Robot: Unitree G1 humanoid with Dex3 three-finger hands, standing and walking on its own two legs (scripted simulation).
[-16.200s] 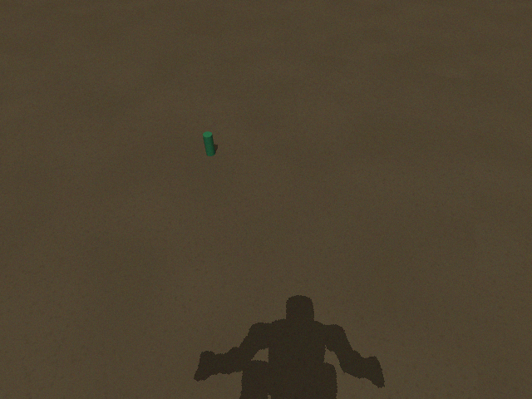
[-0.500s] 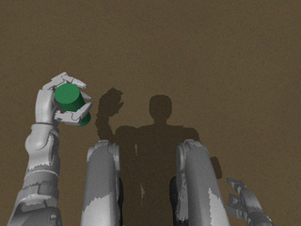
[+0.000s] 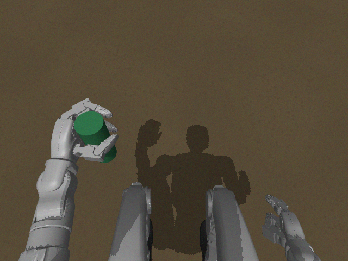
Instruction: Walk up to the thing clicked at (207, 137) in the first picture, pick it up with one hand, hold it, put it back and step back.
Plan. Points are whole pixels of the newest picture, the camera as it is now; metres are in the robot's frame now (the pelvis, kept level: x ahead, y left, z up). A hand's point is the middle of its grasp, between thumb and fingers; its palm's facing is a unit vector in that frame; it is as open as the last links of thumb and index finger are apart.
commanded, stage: lift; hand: left
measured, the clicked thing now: (98, 139) +0.36 +0.19 +0.00
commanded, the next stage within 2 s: hold in 1.30 s
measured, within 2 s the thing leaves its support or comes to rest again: neither
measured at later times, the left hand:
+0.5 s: hand (65, 102) +0.36 +0.19 +0.16, palm faces -0.02 -1.00 -0.02, open 7.5 cm
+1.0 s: hand (53, 74) +0.37 +0.18 +0.22, palm faces -0.04 -1.00 +0.00, open 7.5 cm
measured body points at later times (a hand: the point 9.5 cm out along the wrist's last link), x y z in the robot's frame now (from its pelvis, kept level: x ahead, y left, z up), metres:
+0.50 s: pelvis +0.03 +0.01 +0.12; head +0.12 +0.02 +0.57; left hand +0.36 +0.25 +0.17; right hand +0.19 -0.24 +0.02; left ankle +0.07 +0.13 -0.49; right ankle +0.07 -0.13 -0.49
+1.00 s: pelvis +0.05 +0.00 +0.18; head +0.11 +0.01 +0.62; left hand +0.36 +0.24 +0.22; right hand +0.19 -0.24 +0.08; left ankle +0.07 +0.13 -0.49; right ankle +0.07 -0.13 -0.49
